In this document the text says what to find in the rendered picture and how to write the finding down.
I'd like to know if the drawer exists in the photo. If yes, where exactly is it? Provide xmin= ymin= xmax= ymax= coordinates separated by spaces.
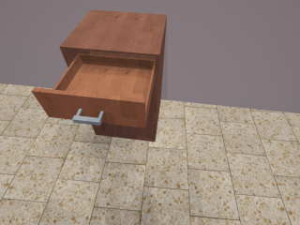
xmin=31 ymin=53 xmax=156 ymax=128

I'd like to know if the handle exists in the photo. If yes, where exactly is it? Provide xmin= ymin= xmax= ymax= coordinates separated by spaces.
xmin=72 ymin=109 xmax=104 ymax=126

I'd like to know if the cabinet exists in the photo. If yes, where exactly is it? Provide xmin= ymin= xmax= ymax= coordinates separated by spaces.
xmin=59 ymin=9 xmax=167 ymax=142

